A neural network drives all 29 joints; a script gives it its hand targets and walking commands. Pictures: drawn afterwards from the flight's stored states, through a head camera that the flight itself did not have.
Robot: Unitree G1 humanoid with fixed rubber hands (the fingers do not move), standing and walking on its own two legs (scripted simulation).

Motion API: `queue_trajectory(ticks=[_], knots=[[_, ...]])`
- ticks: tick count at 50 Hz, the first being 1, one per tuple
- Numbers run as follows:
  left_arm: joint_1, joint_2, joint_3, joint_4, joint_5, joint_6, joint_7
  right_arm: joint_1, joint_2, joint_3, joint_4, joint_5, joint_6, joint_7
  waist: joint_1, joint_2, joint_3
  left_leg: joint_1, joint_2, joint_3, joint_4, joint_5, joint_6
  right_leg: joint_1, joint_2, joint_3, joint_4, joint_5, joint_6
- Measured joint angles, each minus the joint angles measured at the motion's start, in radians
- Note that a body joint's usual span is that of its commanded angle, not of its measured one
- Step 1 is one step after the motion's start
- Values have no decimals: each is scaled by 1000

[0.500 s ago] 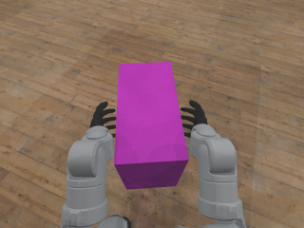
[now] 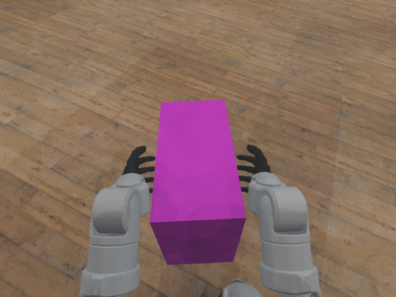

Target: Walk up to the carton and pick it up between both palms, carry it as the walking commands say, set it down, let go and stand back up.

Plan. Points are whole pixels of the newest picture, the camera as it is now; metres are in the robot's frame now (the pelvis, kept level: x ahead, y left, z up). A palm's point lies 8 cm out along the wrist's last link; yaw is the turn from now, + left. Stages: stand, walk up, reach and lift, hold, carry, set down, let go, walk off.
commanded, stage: carry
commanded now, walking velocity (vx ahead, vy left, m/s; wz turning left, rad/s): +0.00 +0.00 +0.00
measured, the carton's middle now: (196, 180) +0.36 +0.01 -0.01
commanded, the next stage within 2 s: none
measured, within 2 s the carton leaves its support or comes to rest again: neither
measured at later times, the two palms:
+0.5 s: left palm (132, 210) +0.23 +0.11 +0.11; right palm (279, 227) +0.22 -0.12 +0.11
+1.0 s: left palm (143, 220) +0.23 +0.10 +0.09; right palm (282, 238) +0.21 -0.13 +0.08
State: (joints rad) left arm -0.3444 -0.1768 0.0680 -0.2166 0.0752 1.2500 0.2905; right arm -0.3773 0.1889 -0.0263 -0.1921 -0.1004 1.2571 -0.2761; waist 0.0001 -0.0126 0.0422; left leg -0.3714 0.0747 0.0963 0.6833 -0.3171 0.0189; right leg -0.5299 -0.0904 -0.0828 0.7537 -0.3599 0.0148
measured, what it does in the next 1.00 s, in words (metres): steps on the spot: right foot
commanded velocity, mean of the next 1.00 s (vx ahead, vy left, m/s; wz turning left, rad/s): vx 0.00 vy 0.00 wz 0.00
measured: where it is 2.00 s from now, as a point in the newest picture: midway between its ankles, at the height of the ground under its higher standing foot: outside the picture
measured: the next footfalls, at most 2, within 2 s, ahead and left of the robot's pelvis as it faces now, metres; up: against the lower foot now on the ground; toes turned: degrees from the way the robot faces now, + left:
right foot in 0.16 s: +0.02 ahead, -0.13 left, +0.00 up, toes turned -6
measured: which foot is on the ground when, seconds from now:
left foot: down 0.00-1.00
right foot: up 0.00-0.14, down 0.16-1.00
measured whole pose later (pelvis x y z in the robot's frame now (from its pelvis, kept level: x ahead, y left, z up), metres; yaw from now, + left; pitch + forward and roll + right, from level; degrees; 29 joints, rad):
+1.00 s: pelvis -0.09 +0.00 +0.00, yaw -2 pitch -1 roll -1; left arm -0.40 -0.19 0.06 0.08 0.16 1.04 0.26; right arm -0.35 0.18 -0.09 0.06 -0.11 1.04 -0.26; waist 0.00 0.02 -0.03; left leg -0.43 0.08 0.13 0.60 -0.15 0.04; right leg -0.38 -0.04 -0.10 0.60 -0.19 0.02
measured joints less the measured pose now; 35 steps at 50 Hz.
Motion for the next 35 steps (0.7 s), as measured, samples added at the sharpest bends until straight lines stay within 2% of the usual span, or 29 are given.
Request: queue_trajectory(ticks=[5, 9, 12, 22, 29, 35], knots=[[-12, -3, -2, -30, -2, -4, 25, 0, 0, 0, 0, 0, -39, 10, 0, -1, -30, -47, -1, 24, -35, 46, 14, 55, 21, 1, 5, 12, 0], [-16, -5, -3, -31, -2, -9, 28, 0, 0, -2, 0, 0, -48, 12, 0, 5, -43, -63, 2, 73, -36, 57, 17, 160, 27, 4, -153, 95, 10], [-38, -13, -6, -1, -1, -10, 29, 13, -5, -21, 0, 0, -48, 17, 0, 32, -44, -61, 7, 63, -45, 76, 18, 161, 35, 0, -158, 103, 15], [-45, -16, -6, 18, 26, -14, 3, 16, -6, -21, 2, 0, -39, 15, 0, 34, -63, -61, 7, 53, -56, 122, 18, 161, 36, -10, -158, 140, 15], [-45, -16, -6, 186, 71, -53, -20, 18, -7, -49, 154, -1, -71, 14, 0, 34, -77, -61, 7, 47, -69, 88, 18, 159, 40, -13, -158, 72, 15], [-47, -16, -6, 197, 67, -105, -19, 21, -8, -51, 163, -1, -122, 14, 0, 34, -69, -61, 7, 46, -77, 127, 18, 156, 41, -13, -158, 106, 15]])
